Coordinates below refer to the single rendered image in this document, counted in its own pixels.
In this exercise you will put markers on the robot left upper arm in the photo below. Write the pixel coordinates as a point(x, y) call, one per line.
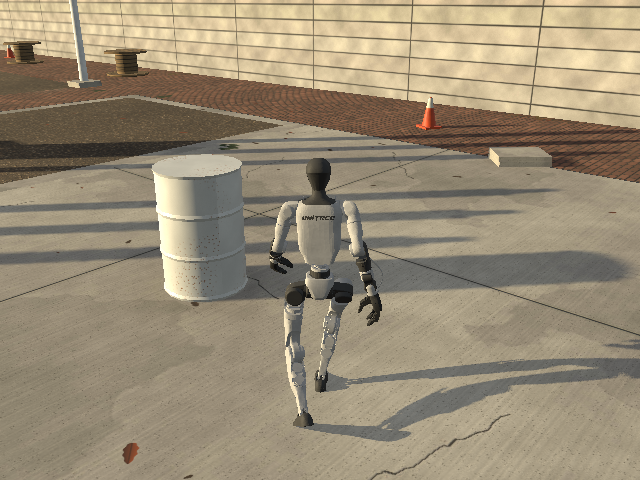
point(287, 212)

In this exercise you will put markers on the right robot hand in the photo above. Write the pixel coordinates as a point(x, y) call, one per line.
point(377, 307)

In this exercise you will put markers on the robot right upper arm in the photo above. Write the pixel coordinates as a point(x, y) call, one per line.
point(351, 212)

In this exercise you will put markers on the left robot forearm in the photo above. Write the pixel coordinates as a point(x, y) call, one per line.
point(274, 257)

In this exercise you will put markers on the right robot forearm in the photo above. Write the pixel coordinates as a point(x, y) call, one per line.
point(366, 273)

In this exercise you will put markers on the left robot hand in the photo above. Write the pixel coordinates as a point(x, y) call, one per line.
point(283, 261)

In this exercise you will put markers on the humanoid robot torso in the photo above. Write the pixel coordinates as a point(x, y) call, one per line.
point(319, 240)

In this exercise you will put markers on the right robot thigh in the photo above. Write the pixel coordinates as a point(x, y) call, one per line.
point(342, 295)

